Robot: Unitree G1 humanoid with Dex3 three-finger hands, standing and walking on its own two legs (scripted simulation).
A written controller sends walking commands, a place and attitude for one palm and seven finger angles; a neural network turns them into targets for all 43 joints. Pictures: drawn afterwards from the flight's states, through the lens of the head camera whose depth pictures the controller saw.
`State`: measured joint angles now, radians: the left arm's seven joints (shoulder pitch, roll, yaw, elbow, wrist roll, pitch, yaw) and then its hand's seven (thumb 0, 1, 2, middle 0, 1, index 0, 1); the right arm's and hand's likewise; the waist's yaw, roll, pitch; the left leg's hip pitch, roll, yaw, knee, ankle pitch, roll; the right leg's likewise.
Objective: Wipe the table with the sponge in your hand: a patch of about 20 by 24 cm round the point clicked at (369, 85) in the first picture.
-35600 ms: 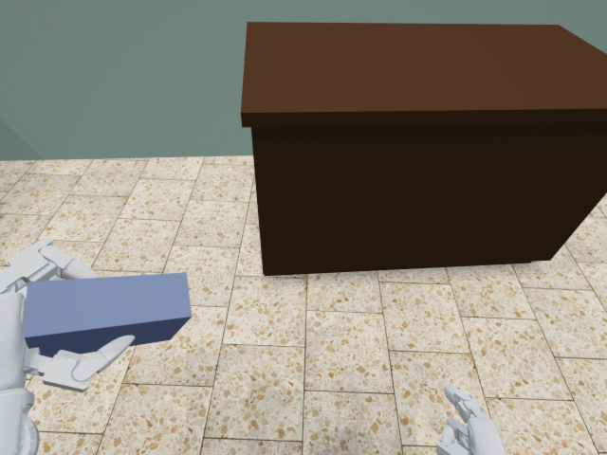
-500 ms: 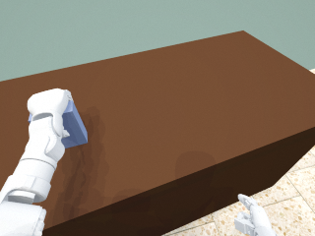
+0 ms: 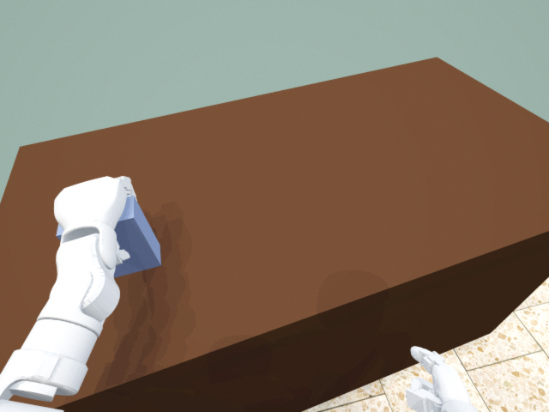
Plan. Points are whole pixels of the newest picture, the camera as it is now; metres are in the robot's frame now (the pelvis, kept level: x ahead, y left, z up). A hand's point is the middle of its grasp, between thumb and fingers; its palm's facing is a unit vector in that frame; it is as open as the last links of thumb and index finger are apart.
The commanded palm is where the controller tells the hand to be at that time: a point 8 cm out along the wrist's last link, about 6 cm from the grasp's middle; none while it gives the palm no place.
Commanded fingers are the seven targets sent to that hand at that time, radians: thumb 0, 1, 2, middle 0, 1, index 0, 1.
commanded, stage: wipe back along the first lane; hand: left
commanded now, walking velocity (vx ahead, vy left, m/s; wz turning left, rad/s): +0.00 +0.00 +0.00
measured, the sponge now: (120, 249) +0.33 +0.30 +0.05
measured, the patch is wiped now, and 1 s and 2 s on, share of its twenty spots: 0.95 0.95 0.95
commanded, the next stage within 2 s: lift the sponge slowly off the table in 1.22 s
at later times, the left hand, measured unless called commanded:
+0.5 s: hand (112, 245) +0.30 +0.28 +0.11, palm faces +0.08 -0.07 -0.99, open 9.2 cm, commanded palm +0.25 +0.27 +0.14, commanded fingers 0.00 0.10 1.30 -1.20 -1.60 -1.20 -1.60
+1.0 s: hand (107, 272) +0.25 +0.26 +0.11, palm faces +0.12 -0.11 -0.99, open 9.2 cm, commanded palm +0.20 +0.25 +0.14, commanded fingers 0.00 0.10 1.30 -1.20 -1.60 -1.20 -1.60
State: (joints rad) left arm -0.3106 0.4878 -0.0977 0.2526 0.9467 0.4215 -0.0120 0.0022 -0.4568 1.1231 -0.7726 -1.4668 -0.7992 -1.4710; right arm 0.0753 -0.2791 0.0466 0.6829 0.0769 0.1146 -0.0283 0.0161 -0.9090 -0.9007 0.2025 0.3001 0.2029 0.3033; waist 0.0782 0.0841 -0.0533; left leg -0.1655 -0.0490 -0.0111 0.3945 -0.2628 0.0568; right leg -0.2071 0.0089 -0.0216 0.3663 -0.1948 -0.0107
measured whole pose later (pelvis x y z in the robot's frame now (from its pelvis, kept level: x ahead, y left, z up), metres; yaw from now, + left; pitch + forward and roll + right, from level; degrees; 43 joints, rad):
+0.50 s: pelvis +0.00 -0.02 +0.00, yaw -1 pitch +1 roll -1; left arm -0.11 0.50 -0.05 0.05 0.91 0.46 0.00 0.02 -0.44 1.12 -0.74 -1.50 -0.78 -1.50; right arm 0.04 -0.30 0.05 0.64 0.08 0.11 -0.02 0.02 -0.91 -0.90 0.20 0.30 0.20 0.30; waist 0.08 0.09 -0.06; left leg -0.15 -0.02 0.01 0.43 -0.29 0.04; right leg -0.21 0.04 -0.01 0.41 -0.22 -0.03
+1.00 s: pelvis +0.00 -0.01 +0.00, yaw -2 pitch -1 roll +0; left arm 0.08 0.47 -0.07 -0.19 0.91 0.52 0.01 0.04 -0.43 1.11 -0.74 -1.50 -0.78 -1.50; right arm 0.02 -0.27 0.06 0.63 0.08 0.11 -0.01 0.02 -0.91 -0.90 0.20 0.30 0.20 0.30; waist 0.09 0.10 -0.05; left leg -0.14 -0.03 0.02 0.45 -0.30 0.04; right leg -0.20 0.03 0.00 0.44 -0.23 -0.03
